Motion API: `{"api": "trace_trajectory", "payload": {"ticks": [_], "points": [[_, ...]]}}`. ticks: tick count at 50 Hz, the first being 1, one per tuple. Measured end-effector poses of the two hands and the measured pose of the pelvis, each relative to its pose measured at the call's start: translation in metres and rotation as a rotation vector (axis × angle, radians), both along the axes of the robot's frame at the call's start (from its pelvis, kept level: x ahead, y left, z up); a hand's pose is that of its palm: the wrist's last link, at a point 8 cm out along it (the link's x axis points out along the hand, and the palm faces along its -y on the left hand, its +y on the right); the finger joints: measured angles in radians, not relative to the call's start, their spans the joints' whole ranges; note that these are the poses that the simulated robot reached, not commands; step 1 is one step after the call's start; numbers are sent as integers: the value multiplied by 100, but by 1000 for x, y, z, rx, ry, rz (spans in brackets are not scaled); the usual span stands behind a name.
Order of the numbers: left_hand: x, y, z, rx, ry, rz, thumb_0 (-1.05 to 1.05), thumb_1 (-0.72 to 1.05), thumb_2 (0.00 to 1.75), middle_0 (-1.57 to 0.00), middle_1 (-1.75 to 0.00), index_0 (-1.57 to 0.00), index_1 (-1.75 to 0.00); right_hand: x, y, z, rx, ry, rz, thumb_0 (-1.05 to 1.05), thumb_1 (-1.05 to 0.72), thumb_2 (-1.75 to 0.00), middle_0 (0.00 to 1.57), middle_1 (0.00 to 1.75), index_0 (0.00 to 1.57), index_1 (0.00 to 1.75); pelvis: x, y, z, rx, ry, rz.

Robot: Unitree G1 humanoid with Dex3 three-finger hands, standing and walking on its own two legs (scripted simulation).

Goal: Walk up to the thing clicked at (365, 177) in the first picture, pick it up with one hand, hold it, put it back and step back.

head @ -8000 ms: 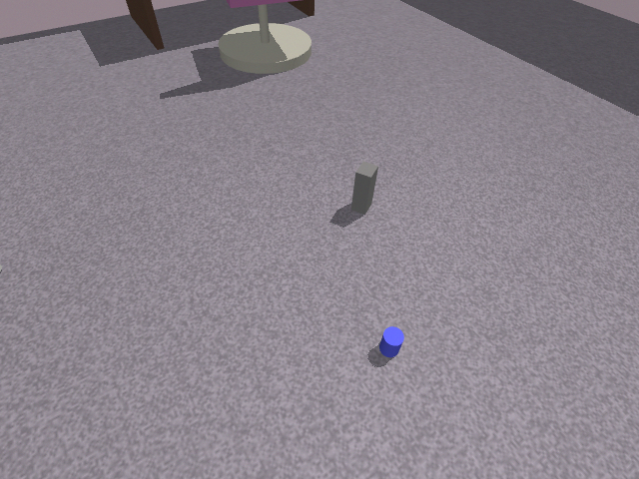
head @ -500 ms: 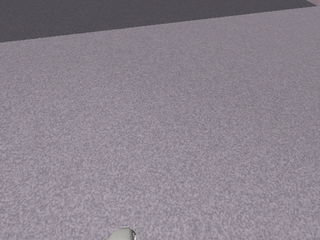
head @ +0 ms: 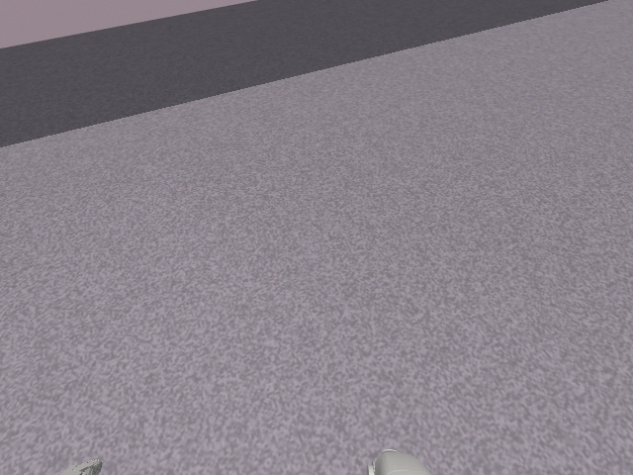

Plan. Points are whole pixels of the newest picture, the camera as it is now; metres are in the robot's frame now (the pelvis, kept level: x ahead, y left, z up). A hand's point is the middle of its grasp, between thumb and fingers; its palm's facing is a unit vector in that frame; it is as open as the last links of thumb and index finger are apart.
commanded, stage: walk up
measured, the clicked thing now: out of the picture -0.06 +1.30 -0.63
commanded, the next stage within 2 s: none
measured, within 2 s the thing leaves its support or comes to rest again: neither
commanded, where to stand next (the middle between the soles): +0.62 +0.04 m, yaw -2 degrees
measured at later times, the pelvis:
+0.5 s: pelvis +0.21 +0.06 +0.02, yaw -1 degrees
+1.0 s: pelvis +0.39 +0.03 +0.02, yaw -3 degrees
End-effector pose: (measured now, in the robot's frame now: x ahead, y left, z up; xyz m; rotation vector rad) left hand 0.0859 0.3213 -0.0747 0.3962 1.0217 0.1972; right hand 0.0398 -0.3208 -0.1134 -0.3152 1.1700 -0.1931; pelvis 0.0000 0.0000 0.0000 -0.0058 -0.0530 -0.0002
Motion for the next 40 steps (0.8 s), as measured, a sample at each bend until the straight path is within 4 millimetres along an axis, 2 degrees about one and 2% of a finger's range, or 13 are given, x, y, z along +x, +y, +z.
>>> {"api": "trace_trajectory", "payload": {"ticks": [4, 7, 11, 15, 19, 22, 26, 30, 35, 40], "points": [[3, -9, 11, -15, 39, 48, 0, 90, 90, -20, -30, -20, -30, 52, 4, 11, 20, -8, 37, 1, -90, -90, 21, 30, 20, 30, 32, 0, 16, 14, -3, -6], [2, -7, 15, -18, 102, 65, 0, 90, 90, -21, -30, -20, -30, 90, 9, 23, 30, -47, 56, 1, -90, -90, 21, 30, 20, 30, 55, 3, 25, 9, 3, -15], [11, 6, 11, -20, 165, 78, 0, 90, 90, -21, -30, -21, -30, 131, 17, 33, 21, -58, 75, 1, -90, -90, 21, 30, 20, 30, 88, 11, 26, -12, 13, -13], [36, 28, -3, -30, 177, 91, 0, 90, 90, -21, -30, -21, -30, 173, 29, 38, -11, -45, 98, 1, -90, -90, 21, 30, 20, 30, 125, 26, 20, -36, 18, -2], [76, 54, -27, -39, 189, 89, 0, 90, 90, -21, -30, -21, -30, 214, 46, 41, -58, -90, 94, 1, -90, -90, 21, 30, 20, 30, 164, 47, 6, -11, 11, -5], [116, 60, -31, -52, 195, 59, 1, 90, 90, -20, -30, -20, -30, 231, 58, 49, -66, -140, 55, 1, -90, -90, 21, 30, 20, 30, 187, 59, 9, -25, 0, -17], [175, 62, -23, -76, 142, 13, 1, 90, 90, -20, -30, -20, -30, 239, 70, 63, -65, -126, 16, 0, -90, -90, 21, 30, 20, 30, 216, 64, 22, -18, -4, -20], [224, 62, -13, -85, 99, -13, 0, 90, 90, -20, -30, -20, -30, 243, 73, 65, -62, -76, -5, 0, -90, -90, 21, 30, 21, 30, 244, 66, 29, -6, -5, -24], [275, 56, -4, -71, 113, -44, 0, 90, 90, -20, -30, -20, -30, 252, 67, 55, -46, -21, -45, 1, -90, -90, 21, 30, 21, 30, 281, 63, 30, 13, 2, -37], [333, 39, 2, -41, 106, -78, 0, 90, 90, -20, -30, -20, -30, 271, 53, 33, -14, 39, -78, 1, -90, -90, 21, 30, 21, 30, 322, 51, 22, 33, 15, -48]]}}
